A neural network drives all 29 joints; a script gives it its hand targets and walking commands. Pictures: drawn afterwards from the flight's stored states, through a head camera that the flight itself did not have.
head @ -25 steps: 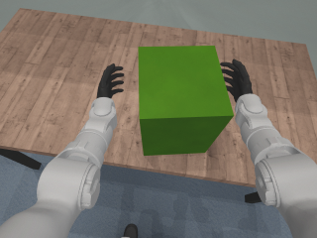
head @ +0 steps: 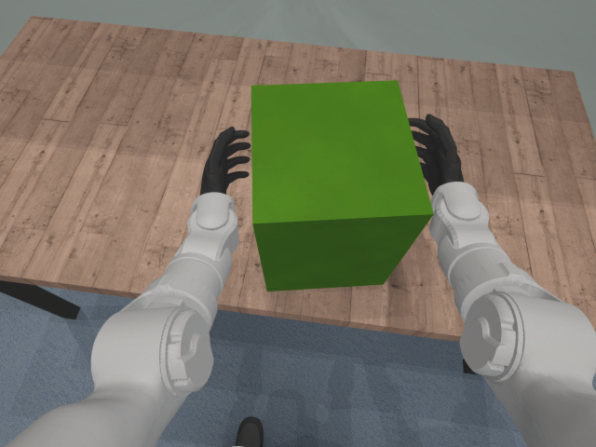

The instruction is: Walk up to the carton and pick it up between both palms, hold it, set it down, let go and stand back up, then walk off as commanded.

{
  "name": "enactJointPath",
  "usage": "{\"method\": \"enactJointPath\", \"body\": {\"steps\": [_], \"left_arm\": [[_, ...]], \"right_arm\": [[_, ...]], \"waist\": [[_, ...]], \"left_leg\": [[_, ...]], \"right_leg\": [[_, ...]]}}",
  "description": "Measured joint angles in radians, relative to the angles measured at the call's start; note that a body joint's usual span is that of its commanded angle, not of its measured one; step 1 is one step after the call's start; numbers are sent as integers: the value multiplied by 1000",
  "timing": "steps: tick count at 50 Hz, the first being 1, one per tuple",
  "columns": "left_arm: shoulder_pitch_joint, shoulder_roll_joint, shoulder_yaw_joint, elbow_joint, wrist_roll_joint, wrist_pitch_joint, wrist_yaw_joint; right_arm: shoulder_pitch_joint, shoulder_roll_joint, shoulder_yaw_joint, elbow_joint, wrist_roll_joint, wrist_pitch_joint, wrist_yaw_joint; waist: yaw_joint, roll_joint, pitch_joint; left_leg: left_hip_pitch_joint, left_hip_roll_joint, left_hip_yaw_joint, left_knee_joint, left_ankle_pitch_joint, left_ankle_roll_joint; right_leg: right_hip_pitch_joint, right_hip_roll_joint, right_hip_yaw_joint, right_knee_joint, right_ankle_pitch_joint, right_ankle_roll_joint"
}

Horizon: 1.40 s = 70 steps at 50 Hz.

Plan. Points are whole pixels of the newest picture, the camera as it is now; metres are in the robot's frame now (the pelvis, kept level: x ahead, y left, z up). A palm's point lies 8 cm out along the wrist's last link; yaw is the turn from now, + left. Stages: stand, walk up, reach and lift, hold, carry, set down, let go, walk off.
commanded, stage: reach and lift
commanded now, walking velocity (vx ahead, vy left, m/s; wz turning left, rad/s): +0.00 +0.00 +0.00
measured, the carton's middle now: (325, 197) +0.49 +0.01 -0.04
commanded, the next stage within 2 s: none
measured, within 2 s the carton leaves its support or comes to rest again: neither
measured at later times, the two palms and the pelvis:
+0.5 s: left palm (213, 197) +0.44 +0.16 +0.02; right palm (440, 190) +0.47 -0.14 +0.04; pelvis +0.00 -0.01 +0.01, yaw +0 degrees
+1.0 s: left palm (213, 197) +0.44 +0.16 +0.02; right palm (440, 190) +0.47 -0.14 +0.04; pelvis +0.00 -0.01 +0.01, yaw +0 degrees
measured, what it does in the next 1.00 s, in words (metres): stands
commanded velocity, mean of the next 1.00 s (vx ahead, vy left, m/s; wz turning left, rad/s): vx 0.00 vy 0.00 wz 0.00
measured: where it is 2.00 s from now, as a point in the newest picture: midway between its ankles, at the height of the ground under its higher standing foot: outside the picture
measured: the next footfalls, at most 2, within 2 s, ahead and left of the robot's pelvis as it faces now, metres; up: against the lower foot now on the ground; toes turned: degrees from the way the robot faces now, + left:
none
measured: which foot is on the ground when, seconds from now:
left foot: down 0.00-1.00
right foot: down 0.00-1.00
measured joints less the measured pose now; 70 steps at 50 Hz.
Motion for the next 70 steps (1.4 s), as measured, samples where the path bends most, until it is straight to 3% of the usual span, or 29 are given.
{"method": "enactJointPath", "body": {"steps": [7,16,35,70], "left_arm": [[45,-7,116,-27,85,3,-21],[59,-9,165,-47,105,20,-36],[72,-21,183,-78,134,40,-46],[85,-38,187,-107,137,46,-31]], "right_arm": [[26,67,-206,-5,-206,-33,4],[35,99,-284,-32,-309,-28,5],[50,120,-335,-66,-363,-17,6],[57,131,-344,-67,-365,-26,-15]], "waist": [[0,0,11],[0,-2,32],[0,-12,56],[0,-22,57]], "left_leg": [[57,-2,17,-46,18,0],[100,-4,19,-82,37,0],[137,-7,26,-90,32,0],[143,-7,32,-93,31,0]], "right_leg": [[30,-9,0,0,0,-2],[55,-11,-3,0,0,-7],[86,-17,-3,0,-6,-11],[89,-20,-5,0,-6,-12]]}}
